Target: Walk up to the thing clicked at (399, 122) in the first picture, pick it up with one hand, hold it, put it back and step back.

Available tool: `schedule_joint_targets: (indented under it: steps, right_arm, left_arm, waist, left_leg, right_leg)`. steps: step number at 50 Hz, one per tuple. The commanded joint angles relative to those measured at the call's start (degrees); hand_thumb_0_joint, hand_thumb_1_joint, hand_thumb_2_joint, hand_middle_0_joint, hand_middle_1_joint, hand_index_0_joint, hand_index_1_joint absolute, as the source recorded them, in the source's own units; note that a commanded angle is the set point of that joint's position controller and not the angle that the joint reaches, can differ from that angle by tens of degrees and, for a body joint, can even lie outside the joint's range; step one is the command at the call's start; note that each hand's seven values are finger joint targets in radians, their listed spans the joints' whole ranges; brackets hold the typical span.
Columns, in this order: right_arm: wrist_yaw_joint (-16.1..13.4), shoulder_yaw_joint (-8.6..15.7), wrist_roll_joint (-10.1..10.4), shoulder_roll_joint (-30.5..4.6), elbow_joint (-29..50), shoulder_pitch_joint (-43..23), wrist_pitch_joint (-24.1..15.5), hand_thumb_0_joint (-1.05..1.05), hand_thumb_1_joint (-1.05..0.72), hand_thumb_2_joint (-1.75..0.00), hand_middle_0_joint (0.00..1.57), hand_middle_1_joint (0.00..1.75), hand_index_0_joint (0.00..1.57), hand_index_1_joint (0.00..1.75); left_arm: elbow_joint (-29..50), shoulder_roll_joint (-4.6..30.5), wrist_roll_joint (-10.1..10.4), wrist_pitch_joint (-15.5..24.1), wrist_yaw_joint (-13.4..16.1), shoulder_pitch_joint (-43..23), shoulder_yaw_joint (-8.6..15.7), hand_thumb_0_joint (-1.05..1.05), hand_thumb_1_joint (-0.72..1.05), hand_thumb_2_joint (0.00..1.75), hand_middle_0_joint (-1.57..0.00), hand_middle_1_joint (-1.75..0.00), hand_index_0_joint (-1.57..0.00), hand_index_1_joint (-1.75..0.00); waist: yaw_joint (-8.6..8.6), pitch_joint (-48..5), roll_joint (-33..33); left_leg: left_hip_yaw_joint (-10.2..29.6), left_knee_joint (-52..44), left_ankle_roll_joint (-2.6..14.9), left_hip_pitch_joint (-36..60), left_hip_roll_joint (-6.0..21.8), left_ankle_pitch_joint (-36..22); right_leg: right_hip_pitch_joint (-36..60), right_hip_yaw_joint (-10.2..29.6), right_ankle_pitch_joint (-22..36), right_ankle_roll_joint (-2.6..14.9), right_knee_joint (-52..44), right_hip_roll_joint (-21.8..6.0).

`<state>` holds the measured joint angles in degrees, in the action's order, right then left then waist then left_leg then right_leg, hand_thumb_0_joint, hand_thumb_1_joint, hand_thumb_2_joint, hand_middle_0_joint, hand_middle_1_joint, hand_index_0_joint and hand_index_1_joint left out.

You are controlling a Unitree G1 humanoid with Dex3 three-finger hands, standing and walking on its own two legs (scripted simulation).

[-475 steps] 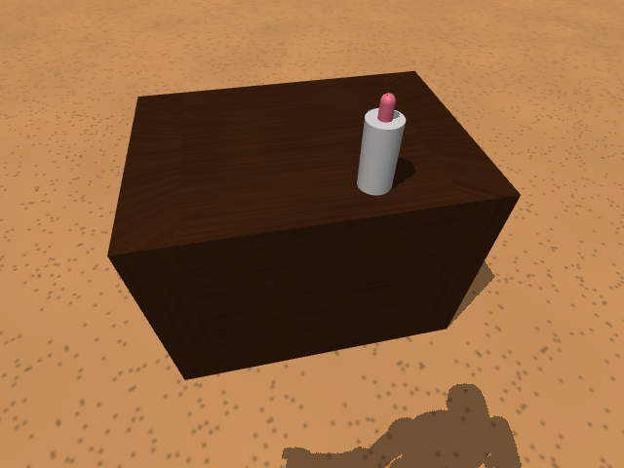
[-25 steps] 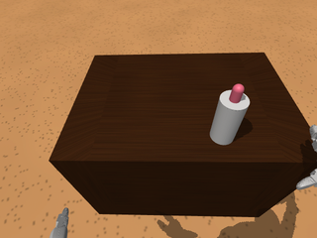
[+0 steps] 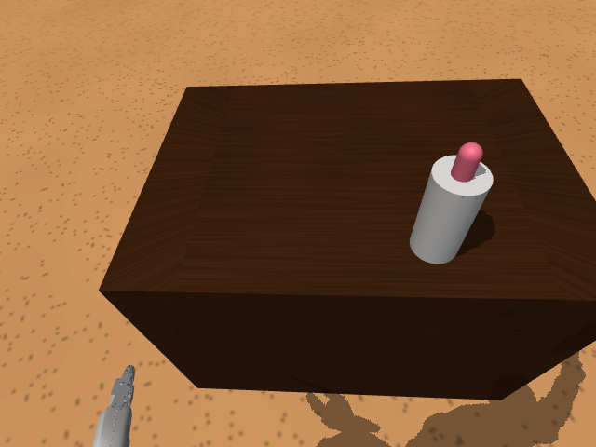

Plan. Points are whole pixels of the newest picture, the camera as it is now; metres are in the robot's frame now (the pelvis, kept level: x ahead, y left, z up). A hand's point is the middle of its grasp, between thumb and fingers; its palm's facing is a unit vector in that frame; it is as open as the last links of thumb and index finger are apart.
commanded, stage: go down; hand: right
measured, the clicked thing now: (450, 202) +0.49 -0.20 +0.02
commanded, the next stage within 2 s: approach in 1.78 s
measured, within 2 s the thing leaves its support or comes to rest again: neither
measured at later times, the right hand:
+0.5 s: hand out of the picture +0.38 -0.38 +0.10, palm faces +0.20 +0.98 +0.00, open 17.5 cm
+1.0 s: hand out of the picture +0.40 -0.40 +0.10, palm faces +0.23 +0.97 +0.01, open 17.5 cm
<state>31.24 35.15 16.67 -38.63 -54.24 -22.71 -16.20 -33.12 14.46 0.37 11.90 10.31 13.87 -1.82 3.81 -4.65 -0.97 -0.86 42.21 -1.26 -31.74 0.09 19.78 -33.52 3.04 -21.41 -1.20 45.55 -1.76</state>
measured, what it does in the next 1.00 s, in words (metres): stands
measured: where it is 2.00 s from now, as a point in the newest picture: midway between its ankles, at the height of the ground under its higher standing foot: outside the picture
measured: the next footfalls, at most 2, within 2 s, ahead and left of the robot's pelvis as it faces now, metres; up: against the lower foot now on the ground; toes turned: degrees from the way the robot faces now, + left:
none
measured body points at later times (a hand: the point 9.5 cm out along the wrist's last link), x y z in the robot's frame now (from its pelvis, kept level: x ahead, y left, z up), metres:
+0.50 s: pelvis +0.01 -0.01 -0.01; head +0.07 -0.04 +0.43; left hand +0.16 +0.26 -0.06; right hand +0.36 -0.43 +0.10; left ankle +0.01 +0.14 -0.71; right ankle +0.01 -0.13 -0.71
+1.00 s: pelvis +0.00 -0.01 -0.02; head +0.08 -0.05 +0.42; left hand +0.15 +0.26 -0.06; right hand +0.38 -0.45 +0.10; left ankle +0.01 +0.14 -0.71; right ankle +0.01 -0.13 -0.71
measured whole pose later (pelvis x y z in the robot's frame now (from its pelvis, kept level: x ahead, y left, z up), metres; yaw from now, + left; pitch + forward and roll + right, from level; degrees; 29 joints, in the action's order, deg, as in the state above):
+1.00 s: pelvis +0.00 -0.01 -0.02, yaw +1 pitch +15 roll +3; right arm 33.1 39.4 11.5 -50.5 -65.5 -35.1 -13.4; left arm -25.3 15.7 -0.6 9.8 9.0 16.6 -3.3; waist 6.7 -7.1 -1.4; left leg -1.2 48.6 -1.8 -41.8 -0.4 22.2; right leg -44.6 3.6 -24.9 -0.6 54.1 -2.1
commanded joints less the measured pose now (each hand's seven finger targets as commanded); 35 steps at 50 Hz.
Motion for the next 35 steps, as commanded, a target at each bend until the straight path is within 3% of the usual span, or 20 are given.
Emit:
schedule_joint_targets:
  steps: [1,2,5,9,12,13,15,17,19,20,24,26,29,30,33,35]
  right_arm:
    - [0.6,5.8,0.7,-24.8,7.3,-17.3,-3.0,0.00,0.55,-0.05,0.05,0.05,0.05,0.05]
    - [0.7,5.1,0.4,-24.4,8.2,-16.9,-2.8,0.00,0.54,-0.04,0.05,0.05,0.05,0.05]
    - [0.7,5.4,-0.4,-25.8,7.4,-18.7,-2.5,0.00,0.56,-0.04,0.05,0.05,0.05,0.05]
    - [1.4,5.4,-0.4,-26.3,5.8,-18.7,-2.2,0.00,0.57,-0.05,0.05,0.05,0.05,0.05]
    - [2.2,6.1,-0.2,-28.4,9.5,-23.1,-2.4,0.00,0.56,-0.05,0.04,0.05,0.05,0.05]
    - [2.2,6.3,0.0,-28.9,10.6,-24.0,-2.5,0.00,0.56,-0.05,0.04,0.05,0.05,0.05]
    - [2.3,6.9,-0.1,-29.4,7.5,-22.7,-2.0,0.00,0.56,-0.05,0.05,0.05,0.05,0.05]
    - [2.2,6.5,-0.2,-27.9,4.3,-20.6,-1.4,0.00,0.55,-0.05,0.05,0.05,0.05,0.05]
    - [1.9,6.1,-0.9,-29.8,9.1,-25.1,-1.9,0.00,0.52,-0.05,0.06,0.05,0.06,0.05]
    - [1.8,6.1,-1.4,-30.2,7.7,-25.3,-1.7,0.00,0.51,-0.05,0.06,0.05,0.06,0.05]
    - [1.5,5.4,-1.9,-29.6,5.7,-22.4,-0.9,0.00,0.55,-0.05,0.05,0.05,0.05,0.05]
    - [1.8,5.7,-1.4,-29.7,6.7,-24.7,-0.8,0.00,0.53,-0.06,0.05,0.05,0.05,0.05]
    - [1.9,6.8,-0.9,-31.1,8.5,-26.2,-1.0,0.00,0.56,-0.06,0.04,0.05,0.05,0.05]
    - [1.9,6.4,-0.9,-30.1,6.9,-25.7,-0.8,0.00,0.55,-0.05,0.05,0.05,0.05,0.05]
    - [1.9,6.6,-1.6,-30.1,2.0,-23.7,-0.4,0.00,0.54,-0.05,0.05,0.05,0.05,0.05]
    - [2.0,7.1,-2.2,-32.3,2.3,-25.2,-0.6,0.00,0.53,-0.05,0.05,0.05,0.05,0.05]
  left_arm:
    - [10.7,9.3,0.0,2.9,0.9,-0.3,3.1,0.00,-0.55,0.05,-0.05,-0.05,-0.05,-0.06]
    - [9.8,10.7,0.0,2.6,1.0,0.4,4.7,0.00,-0.55,0.06,-0.05,-0.05,-0.05,-0.06]
    - [10.9,8.5,0.0,2.4,0.4,-0.8,2.7,0.00,-0.56,0.06,-0.05,-0.05,-0.05,-0.06]
    - [11.1,9.0,-0.1,2.4,-0.2,-1.7,3.0,0.00,-0.55,0.06,-0.05,-0.05,-0.05,-0.06]
    - [14.5,11.7,-0.1,2.4,0.2,-0.9,4.7,0.00,-0.56,0.06,-0.05,-0.05,-0.05,-0.06]
    - [15.0,10.6,-0.1,2.4,0.2,0.1,3.3,0.00,-0.56,0.07,-0.05,-0.05,-0.05,-0.06]
    - [14.2,12.6,-0.1,2.2,0.7,1.5,5.0,0.00,-0.56,0.07,-0.05,-0.05,-0.05,-0.06]
    - [14.2,11.7,-0.1,1.8,0.4,1.5,3.9,0.00,-0.56,0.07,-0.05,-0.05,-0.05,-0.06]
    - [11.4,10.3,-0.2,1.4,0.2,3.1,3.7,0.00,-0.57,0.07,-0.05,-0.05,-0.04,-0.06]
    - [11.5,9.0,-0.3,1.3,0.0,3.2,2.2,0.00,-0.57,0.07,-0.05,-0.05,-0.04,-0.06]
    - [12.3,11.0,-0.3,1.4,-0.4,1.6,3.9,0.00,-0.56,0.06,-0.05,-0.05,-0.05,-0.06]
    - [12.6,12.1,-0.4,1.2,-0.4,2.7,4.9,0.00,-0.56,0.07,-0.05,-0.05,-0.05,-0.06]
    - [16.1,11.8,0.0,1.4,-0.4,1.0,4.5,0.00,-0.56,0.07,-0.05,-0.05,-0.05,-0.06]
    - [17.4,12.4,0.1,1.5,-0.2,0.9,4.9,0.00,-0.56,0.07,-0.05,-0.05,-0.05,-0.06]
    - [14.8,11.0,-0.2,1.1,-0.3,3.6,3.3,0.00,-0.57,0.07,-0.05,-0.05,-0.04,-0.06]
    - [13.8,10.5,-0.4,0.9,-0.5,3.6,2.8,0.00,-0.56,0.07,-0.05,-0.05,-0.04,-0.06]
  waist:
    - [-0.67,-18.8,6.9]
    - [-0.64,-18.2,7.2]
    - [-1.10,-14.7,7.6]
    - [-1.13,-14.0,10.0]
    - [0.32,-23.9,10.6]
    - [0.23,-24.4,10.4]
    - [0.89,-24.2,9.4]
    - [0.42,-21.7,8.7]
    - [-0.11,-20.4,13.2]
    - [-0.16,-19.3,12.9]
    - [0.10,-17.0,13.0]
    - [0.65,-20.0,12.8]
    - [0.30,-22.7,12.2]
    - [1.00,-23.7,10.1]
    - [0.78,-21.6,9.3]
    - [0.11,-20.7,11.8]
  left_leg:
    - [0.5,-3.7,0.85,7.7,0.1,-15.5]
    - [0.7,-3.4,0.92,6.9,0.1,-15.6]
    - [0.9,-3.2,1.18,4.5,0.0,-12.5]
    - [0.4,-2.2,1.71,1.2,-0.4,-8.5]
    - [-0.1,-0.9,1.51,2.7,-0.8,-13.7]
    - [0.1,-0.8,1.31,3.3,-0.7,-14.9]
    - [-0.3,-0.3,1.29,2.0,-0.9,-15.2]
    - [-0.6,-0.3,1.36,1.4,-0.9,-14.9]
    - [-0.3,-0.2,1.80,-0.8,-0.8,-13.2]
    - [-0.4,-0.4,1.90,-1.0,-0.9,-12.1]
    - [-0.9,0.2,2.03,-2.8,-1.2,-9.4]
    - [-1.3,0.2,2.04,-2.8,-1.4,-9.8]
    - [-1.3,0.6,1.89,-1.1,-1.4,-11.8]
    - [-1.3,0.6,1.69,-0.8,-1.4,-12.3]
    - [-1.2,0.9,1.73,-1.0,-1.3,-13.5]
    - [-0.9,1.3,1.99,-1.5,-1.1,-13.8]
  right_leg:
    - [8.0,-0.9,16.5,2.26,-3.7,1.7]
    - [8.0,-1.0,16.6,2.31,-3.6,1.7]
    - [5.1,-0.9,13.4,2.46,-3.4,1.7]
    - [3.5,-0.5,9.9,2.20,-3.5,1.2]
    - [10.0,-0.2,18.3,1.92,-1.6,1.0]
    - [10.2,-0.4,18.9,2.12,-0.9,1.3]
    - [10.7,-0.1,21.1,2.01,-0.4,1.1]
    - [8.5,0.0,20.7,2.15,-0.6,1.2]
    - [8.6,-0.3,19.8,1.85,-0.8,1.1]
    - [7.7,-0.3,18.5,1.84,-1.0,1.1]
    - [6.0,0.0,15.3,1.43,-1.6,0.6]
    - [8.5,0.5,17.5,1.16,-1.5,0.2]
    - [9.3,0.7,20.3,1.35,-0.4,0.5]
    - [9.8,0.6,19.8,1.70,0.0,0.5]
    - [7.7,0.5,21.6,1.52,0.5,0.7]
    - [6.2,0.4,23.1,1.35,0.9,0.6]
